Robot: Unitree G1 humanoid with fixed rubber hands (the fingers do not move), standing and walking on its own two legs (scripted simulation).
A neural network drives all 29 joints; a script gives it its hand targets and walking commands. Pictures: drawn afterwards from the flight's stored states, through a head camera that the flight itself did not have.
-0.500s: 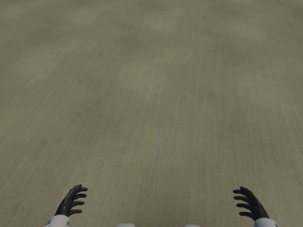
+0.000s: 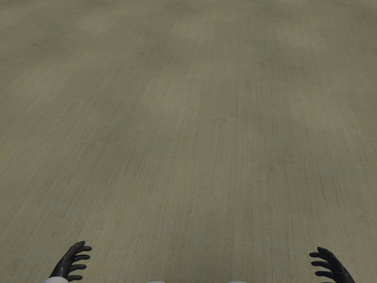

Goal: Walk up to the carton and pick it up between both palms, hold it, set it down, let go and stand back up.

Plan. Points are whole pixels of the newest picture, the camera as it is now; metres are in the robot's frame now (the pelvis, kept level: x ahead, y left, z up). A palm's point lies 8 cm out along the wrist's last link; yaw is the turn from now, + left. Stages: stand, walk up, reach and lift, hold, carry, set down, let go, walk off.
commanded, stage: stand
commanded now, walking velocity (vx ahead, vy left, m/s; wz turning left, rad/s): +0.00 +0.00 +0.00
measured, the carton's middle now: out of the picture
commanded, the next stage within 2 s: walk up in 0.60 s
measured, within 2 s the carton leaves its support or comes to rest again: neither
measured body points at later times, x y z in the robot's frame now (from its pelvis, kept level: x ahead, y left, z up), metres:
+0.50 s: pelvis +0.00 +0.00 +0.02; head +0.01 +0.00 +0.47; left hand +0.13 +0.30 -0.09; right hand +0.11 -0.31 -0.09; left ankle +0.00 +0.13 -0.72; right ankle +0.00 -0.12 -0.72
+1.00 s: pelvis -0.01 +0.03 +0.02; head +0.02 +0.04 +0.47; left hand +0.07 +0.41 -0.06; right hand +0.15 -0.30 -0.06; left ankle +0.01 +0.19 -0.67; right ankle +0.00 -0.12 -0.72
